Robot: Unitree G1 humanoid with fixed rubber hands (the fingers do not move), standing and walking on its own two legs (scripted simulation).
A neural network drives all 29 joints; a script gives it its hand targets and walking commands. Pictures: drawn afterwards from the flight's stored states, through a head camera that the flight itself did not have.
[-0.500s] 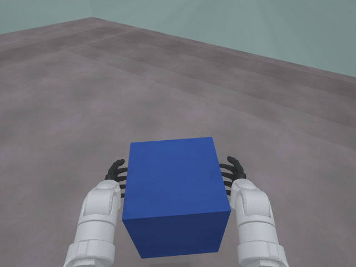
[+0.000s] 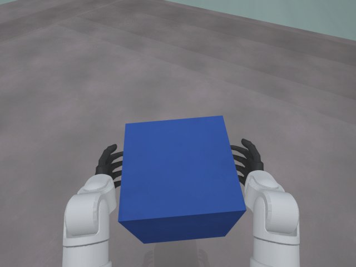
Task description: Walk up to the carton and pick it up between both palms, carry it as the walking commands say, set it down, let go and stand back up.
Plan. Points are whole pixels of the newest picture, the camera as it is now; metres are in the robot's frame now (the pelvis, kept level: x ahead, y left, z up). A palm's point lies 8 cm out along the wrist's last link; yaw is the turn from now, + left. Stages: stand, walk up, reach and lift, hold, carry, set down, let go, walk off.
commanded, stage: carry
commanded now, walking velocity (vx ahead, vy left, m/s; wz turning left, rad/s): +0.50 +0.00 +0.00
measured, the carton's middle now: (179, 185) +0.31 +0.00 +0.02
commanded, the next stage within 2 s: none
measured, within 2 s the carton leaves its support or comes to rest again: neither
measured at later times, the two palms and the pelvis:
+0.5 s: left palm (131, 101) +0.54 +0.14 +0.08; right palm (233, 101) +0.55 -0.16 +0.08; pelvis +0.28 -0.01 -0.02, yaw +0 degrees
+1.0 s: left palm (136, 51) +0.87 +0.17 +0.07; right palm (211, 50) +0.86 -0.13 +0.09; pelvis +0.61 +0.03 +0.00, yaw -2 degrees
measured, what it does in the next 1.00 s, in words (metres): walks ahead: left foot, then right foot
